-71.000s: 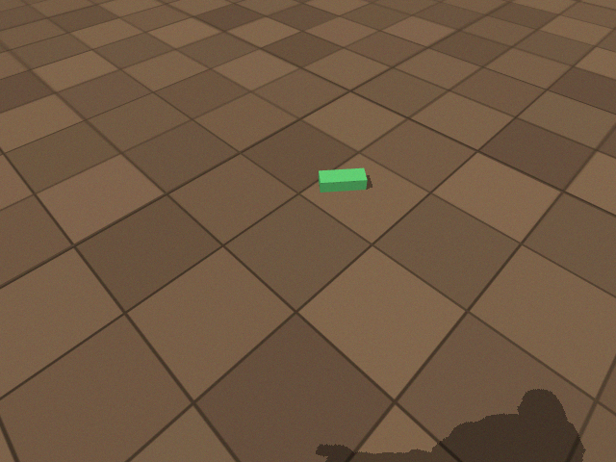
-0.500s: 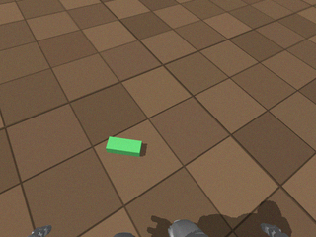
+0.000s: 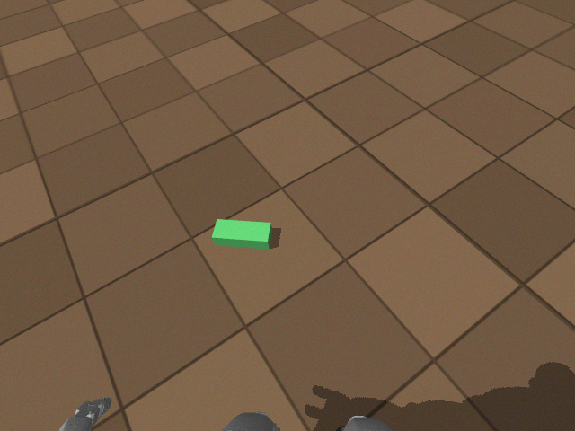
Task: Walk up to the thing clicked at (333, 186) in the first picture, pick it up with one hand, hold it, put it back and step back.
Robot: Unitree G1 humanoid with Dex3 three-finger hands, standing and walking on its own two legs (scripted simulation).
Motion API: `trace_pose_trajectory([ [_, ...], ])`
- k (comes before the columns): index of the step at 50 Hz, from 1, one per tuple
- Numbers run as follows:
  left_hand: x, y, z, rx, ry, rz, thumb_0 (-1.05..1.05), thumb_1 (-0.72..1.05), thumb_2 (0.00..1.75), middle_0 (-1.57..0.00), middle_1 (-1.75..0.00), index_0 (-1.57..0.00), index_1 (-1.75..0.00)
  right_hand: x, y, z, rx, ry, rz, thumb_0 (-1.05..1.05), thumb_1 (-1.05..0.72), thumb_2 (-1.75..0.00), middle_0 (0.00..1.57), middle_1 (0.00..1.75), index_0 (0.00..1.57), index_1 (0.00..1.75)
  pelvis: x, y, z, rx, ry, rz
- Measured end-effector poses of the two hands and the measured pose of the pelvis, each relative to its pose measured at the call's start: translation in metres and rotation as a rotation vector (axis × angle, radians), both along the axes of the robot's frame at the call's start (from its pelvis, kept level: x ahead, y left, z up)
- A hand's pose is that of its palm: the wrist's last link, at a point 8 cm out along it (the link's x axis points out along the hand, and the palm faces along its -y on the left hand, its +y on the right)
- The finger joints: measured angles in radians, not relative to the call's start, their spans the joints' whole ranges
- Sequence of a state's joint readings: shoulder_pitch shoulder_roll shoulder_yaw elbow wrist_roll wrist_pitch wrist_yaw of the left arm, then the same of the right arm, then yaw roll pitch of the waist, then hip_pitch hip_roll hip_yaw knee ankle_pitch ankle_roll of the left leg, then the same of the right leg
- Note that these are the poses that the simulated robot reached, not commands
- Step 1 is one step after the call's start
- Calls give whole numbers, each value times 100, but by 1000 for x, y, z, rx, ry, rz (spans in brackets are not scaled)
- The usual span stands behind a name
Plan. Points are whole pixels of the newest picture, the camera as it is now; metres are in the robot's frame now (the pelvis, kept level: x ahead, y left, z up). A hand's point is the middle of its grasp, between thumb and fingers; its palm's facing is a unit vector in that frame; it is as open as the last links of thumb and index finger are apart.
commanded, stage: step back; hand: left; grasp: from above
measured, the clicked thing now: (242, 234) +0.86 +0.24 -0.73
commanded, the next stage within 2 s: stand in 1.66 s
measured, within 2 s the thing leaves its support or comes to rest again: neither
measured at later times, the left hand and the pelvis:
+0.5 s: hand out of the picture -0.12 +0.23 -0.16, palm faces -0.02 -0.91 -0.40, open 7.4 cm; pelvis -0.19 -0.04 -0.02, yaw -2 degrees
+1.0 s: hand out of the picture -0.20 +0.23 -0.14, palm faces +0.04 -0.91 -0.40, open 7.4 cm; pelvis -0.25 -0.05 +0.00, yaw +2 degrees
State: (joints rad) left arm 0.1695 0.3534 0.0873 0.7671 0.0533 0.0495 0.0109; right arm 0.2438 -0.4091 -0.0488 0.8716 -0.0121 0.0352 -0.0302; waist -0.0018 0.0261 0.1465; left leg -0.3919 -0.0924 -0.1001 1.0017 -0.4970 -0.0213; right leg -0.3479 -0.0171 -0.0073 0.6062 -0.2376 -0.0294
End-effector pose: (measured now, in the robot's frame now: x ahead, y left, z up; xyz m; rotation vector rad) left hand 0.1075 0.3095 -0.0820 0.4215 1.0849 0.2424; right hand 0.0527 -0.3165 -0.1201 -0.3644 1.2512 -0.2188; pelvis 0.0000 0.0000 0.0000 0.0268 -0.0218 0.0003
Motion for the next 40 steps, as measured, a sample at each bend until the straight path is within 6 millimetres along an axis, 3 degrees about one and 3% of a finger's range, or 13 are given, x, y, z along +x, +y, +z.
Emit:
trace_pose_trajectory([
  [5, -14, 5, -20, -35, -81, 1, 0, 90, 90, -20, -30, -21, -30, -38, 10, -4, -18, 38, 44, 0, -90, -90, 20, 30, 20, 30, -41, 3, -14, -8, -17, 53],
  [8, -37, 2, -30, -74, -68, 21, 0, 90, 90, -20, -30, -20, -30, -57, 17, 3, -16, 23, 55, 0, -90, -90, 20, 30, 20, 30, -64, 4, -13, 8, -39, 34],
  [12, -76, -7, -31, -115, -18, 42, 0, 90, 90, -20, -30, -20, -30, -71, 14, 21, -38, -24, 67, 0, -90, -90, 20, 30, 21, 30, -87, 1, -2, -44, -30, 44],
  [17, -134, -11, -35, -107, 44, 57, 0, 90, 90, -20, -30, -21, -30, -71, -1, 35, -64, -113, 85, 0, -89, -90, 21, 30, 21, 30, -120, -11, 1, -48, -4, 11],
  [23, -206, -24, -43, -51, 126, 40, 0, 91, 90, -20, -30, -20, -30, -83, -29, 24, -50, -222, 100, 0, -90, -90, 20, 30, 21, 30, -170, -33, -15, -26, -9, -47],
  [26, -245, -38, -36, -42, 145, 60, 0, 91, 90, -20, -30, -20, -30, -105, -43, 12, -27, -221, 73, 0, -90, -90, 20, 30, 21, 30, -193, -42, -16, -74, -41, -22],
  [31, -294, -46, -14, -13, 162, 93, 1, 90, 90, -20, -30, -21, -30, -154, -47, 8, 25, -160, 35, 0, -90, -90, 20, 30, 20, 30, -211, -51, -2, 9, -29, -37],
  [36, -311, -41, -5, 13, 116, 95, 1, 90, 90, -20, -30, -21, -30, -204, -46, -6, 42, -65, 42, 0, -90, -90, 20, 30, 20, 30, -232, -51, -2, -4, -16, 3],
  [40, -317, -28, -9, 9, 64, 114, 1, 90, 90, -20, -30, -21, -30, -235, -36, -12, 48, 19, 67, 0, -90, -90, 20, 30, 20, 30, -245, -47, -7, -13, -15, 54],
])
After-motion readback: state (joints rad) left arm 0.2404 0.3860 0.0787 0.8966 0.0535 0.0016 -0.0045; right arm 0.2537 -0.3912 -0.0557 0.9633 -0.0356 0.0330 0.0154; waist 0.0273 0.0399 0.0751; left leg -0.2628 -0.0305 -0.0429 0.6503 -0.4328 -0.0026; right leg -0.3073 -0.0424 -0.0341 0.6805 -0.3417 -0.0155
